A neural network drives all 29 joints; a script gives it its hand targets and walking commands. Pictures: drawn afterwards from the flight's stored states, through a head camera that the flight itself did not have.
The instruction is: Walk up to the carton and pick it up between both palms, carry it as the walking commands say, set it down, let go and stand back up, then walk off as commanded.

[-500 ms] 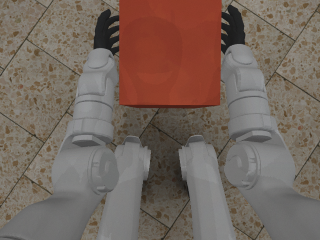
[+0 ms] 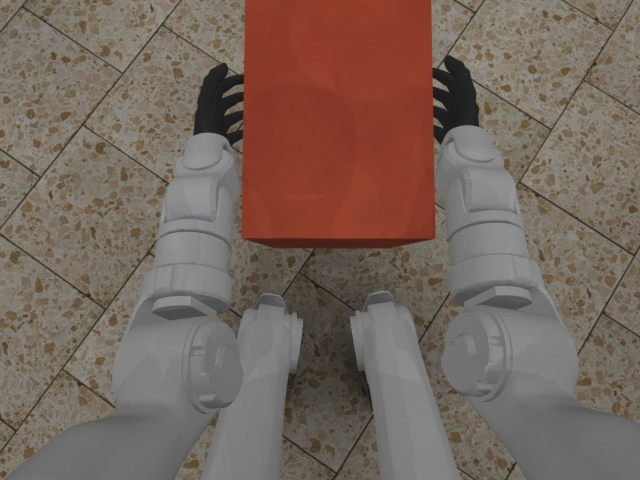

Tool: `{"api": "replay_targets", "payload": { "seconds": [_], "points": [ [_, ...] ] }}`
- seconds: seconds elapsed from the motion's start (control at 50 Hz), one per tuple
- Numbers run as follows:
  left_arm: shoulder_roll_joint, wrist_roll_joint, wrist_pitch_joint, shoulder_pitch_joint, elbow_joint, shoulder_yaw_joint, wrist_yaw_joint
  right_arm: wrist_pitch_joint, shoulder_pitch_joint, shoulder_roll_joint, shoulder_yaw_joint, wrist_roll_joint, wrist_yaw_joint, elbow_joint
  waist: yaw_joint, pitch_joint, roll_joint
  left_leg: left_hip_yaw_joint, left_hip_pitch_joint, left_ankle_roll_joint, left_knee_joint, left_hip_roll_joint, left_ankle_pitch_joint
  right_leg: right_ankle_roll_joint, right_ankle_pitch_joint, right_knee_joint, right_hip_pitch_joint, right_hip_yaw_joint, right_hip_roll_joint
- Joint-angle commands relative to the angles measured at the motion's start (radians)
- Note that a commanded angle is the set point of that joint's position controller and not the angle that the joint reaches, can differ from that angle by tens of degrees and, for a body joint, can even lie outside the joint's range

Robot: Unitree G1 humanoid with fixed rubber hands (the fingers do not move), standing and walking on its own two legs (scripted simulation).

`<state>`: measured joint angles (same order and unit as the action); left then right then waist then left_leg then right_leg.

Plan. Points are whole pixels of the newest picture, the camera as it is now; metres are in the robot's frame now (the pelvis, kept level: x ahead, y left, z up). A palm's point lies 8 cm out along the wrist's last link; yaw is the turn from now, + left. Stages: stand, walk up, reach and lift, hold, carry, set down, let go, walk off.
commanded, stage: reach and lift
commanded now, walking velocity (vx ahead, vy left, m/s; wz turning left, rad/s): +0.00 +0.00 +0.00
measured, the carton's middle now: (334, 142) +0.51 -0.02 -0.14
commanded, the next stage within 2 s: none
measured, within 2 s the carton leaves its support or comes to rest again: neither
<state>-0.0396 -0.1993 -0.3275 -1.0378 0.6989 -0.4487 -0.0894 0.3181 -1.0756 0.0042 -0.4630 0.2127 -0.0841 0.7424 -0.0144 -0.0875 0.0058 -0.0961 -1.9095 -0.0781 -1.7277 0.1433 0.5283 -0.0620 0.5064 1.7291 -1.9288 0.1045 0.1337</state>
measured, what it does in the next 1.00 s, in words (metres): rises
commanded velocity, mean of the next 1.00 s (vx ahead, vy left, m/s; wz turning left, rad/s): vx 0.00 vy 0.00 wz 0.00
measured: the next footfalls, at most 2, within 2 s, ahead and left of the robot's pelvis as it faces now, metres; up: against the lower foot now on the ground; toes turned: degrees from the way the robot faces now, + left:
none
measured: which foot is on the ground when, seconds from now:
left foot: down 0.00-1.00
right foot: down 0.00-1.00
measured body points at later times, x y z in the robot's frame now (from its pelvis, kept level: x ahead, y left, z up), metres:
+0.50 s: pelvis +0.02 +0.00 +0.06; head +0.24 +0.00 +0.45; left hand +0.48 +0.13 -0.01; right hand +0.48 -0.15 +0.00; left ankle +0.10 +0.13 -0.47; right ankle +0.11 -0.12 -0.47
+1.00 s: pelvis +0.04 +0.00 +0.13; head +0.22 +0.00 +0.54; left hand +0.46 +0.13 +0.07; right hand +0.46 -0.15 +0.07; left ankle +0.10 +0.13 -0.47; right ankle +0.11 -0.13 -0.47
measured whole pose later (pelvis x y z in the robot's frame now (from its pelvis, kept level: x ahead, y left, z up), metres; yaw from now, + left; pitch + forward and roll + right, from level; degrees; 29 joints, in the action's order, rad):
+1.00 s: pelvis +0.04 +0.00 +0.13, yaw +0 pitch +31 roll +0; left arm -0.13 -0.21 -0.25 -0.70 0.65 -0.39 -0.09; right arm 0.24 -0.74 0.08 -0.40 0.20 -0.08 0.70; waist -0.02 -0.14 -0.01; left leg -0.14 -1.35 -0.05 -1.28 0.14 0.46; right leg -0.04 0.45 1.28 -1.36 0.13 0.12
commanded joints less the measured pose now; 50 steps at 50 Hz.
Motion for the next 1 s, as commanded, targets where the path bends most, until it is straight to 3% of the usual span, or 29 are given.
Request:
{"api": "replay_targets", "payload": {
  "seconds": [0.0, 0.98],
  "points": [
    [-1.041, 0.114, 0.032, -0.682, 0.008, 0.515, 0.206, -0.003, -0.582, 1.103, 0.503, -0.117, 0.231, 0.074, 0.004, -1.020, 0.004, 0.172, 0.530, 0.024, 0.194, 0.062, -0.218, 0.020, -0.235, -0.196, 0.626, -0.164, 0.055],
    [-1.128, 0.084, 0.109, -0.266, -0.028, 0.618, 0.192, -0.086, -0.174, 1.172, 0.608, -0.106, 0.223, 0.027, -0.006, -0.801, -0.005, 0.075, 0.961, 0.038, 0.613, 0.040, -0.322, 0.027, -0.334, -0.609, 1.053, -0.090, 0.031]
  ]
}}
